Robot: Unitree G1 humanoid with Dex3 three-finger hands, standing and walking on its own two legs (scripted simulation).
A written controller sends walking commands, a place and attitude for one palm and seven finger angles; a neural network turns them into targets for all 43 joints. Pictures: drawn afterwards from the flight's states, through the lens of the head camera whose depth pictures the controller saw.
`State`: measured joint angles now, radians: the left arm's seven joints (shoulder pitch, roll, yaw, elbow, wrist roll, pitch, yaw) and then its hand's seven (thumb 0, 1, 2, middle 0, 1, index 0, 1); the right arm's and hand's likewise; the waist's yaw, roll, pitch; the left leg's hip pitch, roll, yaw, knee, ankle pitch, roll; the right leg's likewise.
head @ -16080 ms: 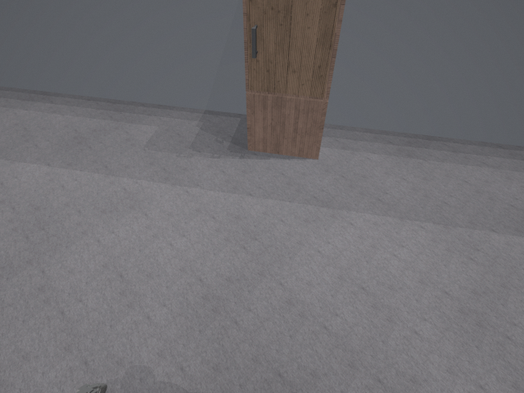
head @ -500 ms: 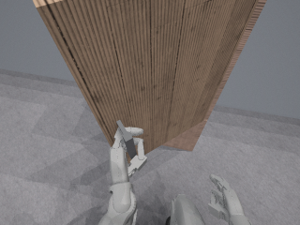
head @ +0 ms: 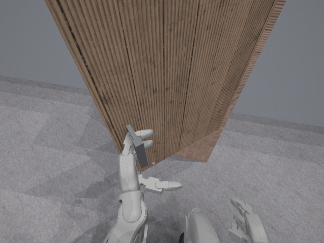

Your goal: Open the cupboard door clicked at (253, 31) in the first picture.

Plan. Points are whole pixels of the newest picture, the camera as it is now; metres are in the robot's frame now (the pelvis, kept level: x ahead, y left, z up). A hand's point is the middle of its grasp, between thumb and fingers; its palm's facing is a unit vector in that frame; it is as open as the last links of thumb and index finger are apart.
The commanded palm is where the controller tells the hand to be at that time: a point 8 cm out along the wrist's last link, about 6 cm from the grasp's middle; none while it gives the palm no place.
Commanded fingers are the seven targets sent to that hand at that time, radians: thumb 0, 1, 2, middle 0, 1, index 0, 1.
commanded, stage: open thumb and fingers to let go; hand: left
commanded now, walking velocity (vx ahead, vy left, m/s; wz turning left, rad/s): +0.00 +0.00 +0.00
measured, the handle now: (137, 147) +0.34 +0.07 +0.03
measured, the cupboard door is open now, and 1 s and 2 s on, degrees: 42 45 45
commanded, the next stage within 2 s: slide the hand sideways off the handle in 0.20 s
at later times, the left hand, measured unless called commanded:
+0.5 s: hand (148, 180) +0.26 +0.04 +0.02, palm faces -0.33 -0.94 -0.04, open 15.8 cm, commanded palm +0.25 +0.09 +0.02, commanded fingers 0.00 -0.50 0.30 -0.15 -0.30 -0.15 -0.30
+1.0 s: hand (128, 197) +0.22 +0.08 +0.02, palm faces -0.26 -0.97 +0.00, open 16.2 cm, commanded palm +0.21 +0.14 +0.02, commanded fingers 0.00 -0.50 0.30 -0.15 -0.30 -0.15 -0.30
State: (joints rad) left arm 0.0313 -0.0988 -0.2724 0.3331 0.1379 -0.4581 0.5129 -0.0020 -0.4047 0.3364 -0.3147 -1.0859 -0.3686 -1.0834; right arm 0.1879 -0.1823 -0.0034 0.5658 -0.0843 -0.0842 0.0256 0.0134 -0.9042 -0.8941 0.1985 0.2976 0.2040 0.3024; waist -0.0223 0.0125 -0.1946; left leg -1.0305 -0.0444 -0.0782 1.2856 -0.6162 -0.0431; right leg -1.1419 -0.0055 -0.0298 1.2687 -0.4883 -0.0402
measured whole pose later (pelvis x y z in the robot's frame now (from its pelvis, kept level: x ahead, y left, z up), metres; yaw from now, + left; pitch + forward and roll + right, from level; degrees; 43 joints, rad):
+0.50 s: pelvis -0.01 +0.02 -0.01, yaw +0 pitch +19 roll +0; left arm 0.07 0.09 -0.30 0.19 -0.01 -0.42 -0.02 -0.01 -0.50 0.30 -0.27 -0.41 -0.22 -0.43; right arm 0.20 -0.21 0.01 0.47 -0.02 -0.05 0.02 0.01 -0.90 -0.89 0.20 0.30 0.21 0.30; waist -0.02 0.03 -0.17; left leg -1.04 -0.06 -0.07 1.35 -0.64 -0.02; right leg -1.14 -0.02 -0.02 1.31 -0.50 -0.02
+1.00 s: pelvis -0.01 +0.02 -0.02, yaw -1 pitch +20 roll +0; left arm 0.33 0.13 -0.22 -0.07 -0.04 -0.38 -0.08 -0.01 -0.50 0.30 -0.16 -0.30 -0.18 -0.31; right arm 0.22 -0.20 0.03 0.37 -0.01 -0.03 0.01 0.01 -0.90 -0.89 0.20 0.30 0.21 0.30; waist -0.02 0.01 -0.19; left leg -1.09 -0.06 -0.06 1.41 -0.67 -0.01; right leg -1.19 -0.02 -0.02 1.36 -0.52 -0.01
